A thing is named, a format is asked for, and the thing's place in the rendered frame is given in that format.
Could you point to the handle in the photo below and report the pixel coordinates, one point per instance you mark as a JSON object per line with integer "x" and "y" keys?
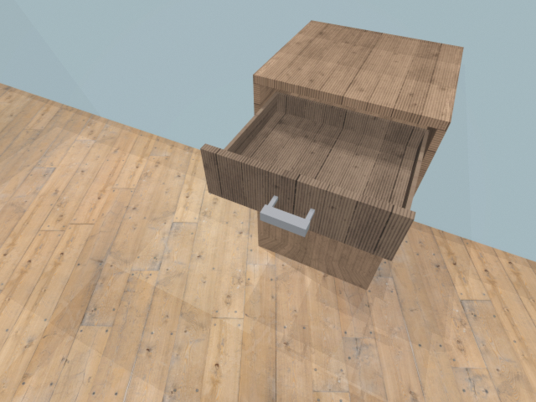
{"x": 284, "y": 220}

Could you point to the cabinet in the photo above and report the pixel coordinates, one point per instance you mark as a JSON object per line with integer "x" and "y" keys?
{"x": 410, "y": 81}

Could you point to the drawer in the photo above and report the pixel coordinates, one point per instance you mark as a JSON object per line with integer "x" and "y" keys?
{"x": 358, "y": 172}

